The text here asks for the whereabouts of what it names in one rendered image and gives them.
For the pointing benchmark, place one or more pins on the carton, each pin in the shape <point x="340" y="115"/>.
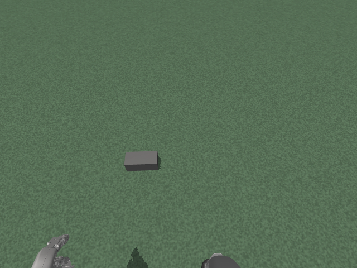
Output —
<point x="141" y="160"/>

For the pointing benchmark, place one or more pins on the left robot hand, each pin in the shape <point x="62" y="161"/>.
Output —
<point x="46" y="258"/>

